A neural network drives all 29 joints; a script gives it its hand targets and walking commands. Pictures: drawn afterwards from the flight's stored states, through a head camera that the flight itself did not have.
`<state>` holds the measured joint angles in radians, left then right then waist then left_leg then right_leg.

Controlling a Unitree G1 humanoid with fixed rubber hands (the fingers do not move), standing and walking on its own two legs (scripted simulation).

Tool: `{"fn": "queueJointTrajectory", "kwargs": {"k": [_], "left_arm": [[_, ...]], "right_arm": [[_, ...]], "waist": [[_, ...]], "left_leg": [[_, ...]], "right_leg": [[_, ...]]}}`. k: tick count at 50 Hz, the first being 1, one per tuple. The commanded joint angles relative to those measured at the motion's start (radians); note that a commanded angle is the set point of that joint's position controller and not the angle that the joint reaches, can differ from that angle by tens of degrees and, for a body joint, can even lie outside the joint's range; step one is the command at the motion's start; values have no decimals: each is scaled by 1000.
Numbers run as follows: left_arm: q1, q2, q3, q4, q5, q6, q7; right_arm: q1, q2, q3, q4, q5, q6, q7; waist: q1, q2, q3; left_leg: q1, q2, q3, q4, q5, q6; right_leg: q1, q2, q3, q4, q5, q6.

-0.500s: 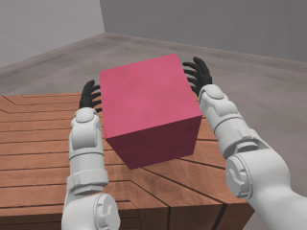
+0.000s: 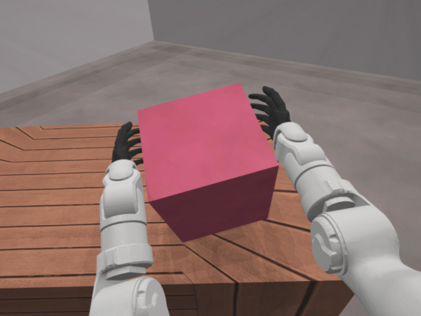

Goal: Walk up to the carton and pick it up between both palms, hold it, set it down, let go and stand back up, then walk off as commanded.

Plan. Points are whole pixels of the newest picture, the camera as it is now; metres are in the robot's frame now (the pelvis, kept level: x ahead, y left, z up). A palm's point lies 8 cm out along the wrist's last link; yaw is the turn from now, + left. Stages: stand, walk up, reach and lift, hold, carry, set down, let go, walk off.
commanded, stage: set down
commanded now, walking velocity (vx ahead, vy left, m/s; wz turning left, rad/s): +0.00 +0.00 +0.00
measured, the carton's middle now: (208, 169) +0.41 +0.03 +0.11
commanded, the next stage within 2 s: none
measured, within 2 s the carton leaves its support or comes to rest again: neither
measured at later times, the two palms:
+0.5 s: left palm (132, 170) +0.37 +0.18 +0.15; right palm (274, 134) +0.44 -0.11 +0.18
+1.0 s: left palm (135, 181) +0.36 +0.18 +0.12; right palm (271, 141) +0.45 -0.11 +0.15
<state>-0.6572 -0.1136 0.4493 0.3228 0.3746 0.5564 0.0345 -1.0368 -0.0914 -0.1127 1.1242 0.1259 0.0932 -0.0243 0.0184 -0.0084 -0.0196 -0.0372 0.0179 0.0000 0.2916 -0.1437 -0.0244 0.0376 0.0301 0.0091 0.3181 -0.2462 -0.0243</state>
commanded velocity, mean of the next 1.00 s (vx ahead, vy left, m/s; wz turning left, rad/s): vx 0.00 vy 0.00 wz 0.00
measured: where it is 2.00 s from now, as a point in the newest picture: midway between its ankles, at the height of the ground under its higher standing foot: outside the picture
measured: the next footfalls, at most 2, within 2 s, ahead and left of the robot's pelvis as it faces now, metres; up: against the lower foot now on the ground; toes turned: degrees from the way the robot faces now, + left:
none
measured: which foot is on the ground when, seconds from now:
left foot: down 0.00-1.00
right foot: down 0.00-1.00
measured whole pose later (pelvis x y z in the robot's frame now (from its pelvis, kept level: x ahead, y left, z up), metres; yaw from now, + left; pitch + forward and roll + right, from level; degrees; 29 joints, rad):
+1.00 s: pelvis +0.01 -0.01 +0.00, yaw +0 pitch +1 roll +1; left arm -0.62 -0.20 0.49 0.38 0.37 0.37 0.10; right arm -1.02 -0.11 -0.16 1.17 0.01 0.01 0.03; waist 0.07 0.01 -0.02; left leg -0.17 0.03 0.00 0.29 -0.13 -0.03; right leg -0.10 0.04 0.00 0.32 -0.23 -0.04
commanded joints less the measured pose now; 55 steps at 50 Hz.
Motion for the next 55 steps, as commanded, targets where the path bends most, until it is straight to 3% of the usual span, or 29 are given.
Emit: {"fn": "queueJointTrajectory", "kwargs": {"k": [1, 13, 25, 37, 43, 49, 55], "left_arm": [[-645, -378, -266, -66, -23, -96, -42], [-577, -371, -223, -46, 7, -124, -10], [-543, -417, -253, -79, -16, -168, 1], [-501, -421, -213, -48, 4, -207, 3], [-523, -408, -184, -15, 26, -241, 4], [-529, -425, -192, -9, 14, -277, 11], [-525, -406, -159, 27, 40, -298, 23]], "right_arm": [[-415, 381, 49, -85, -68, -30, 188], [-408, 383, 60, -82, -83, -43, 199], [-399, 412, 88, -102, -106, -81, 182], [-380, 432, 78, -75, -133, -96, 183], [-372, 440, 32, -49, -172, -104, 190], [-373, 447, 5, -39, -195, -124, 199], [-359, 431, -41, 0, -231, -127, 215]], "waist": [[140, 29, -228], [192, 6, -268], [182, 10, -390], [203, -8, -394], [200, -19, -408], [194, -7, -452], [198, -18, -430]], "left_leg": [[135, -7, 82, -2, 340, -26], [134, -4, 86, 12, 420, -8], [162, -4, 75, 75, 585, -18], [100, -8, 86, 63, 554, -3], [74, -7, 95, 49, 494, 7], [81, -3, 101, 61, 520, 2], [78, 3, 110, 43, 465, 9]], "right_leg": [[-165, 49, -86, -92, 109, 11], [-166, 50, -69, -90, 168, 17], [-187, 48, -77, -64, 332, 19], [-181, 35, -66, -48, 388, 27], [-201, 28, -61, -55, 334, 27], [-231, 34, -68, -51, 322, 19], [-262, 33, -70, -71, 227, 12]]}}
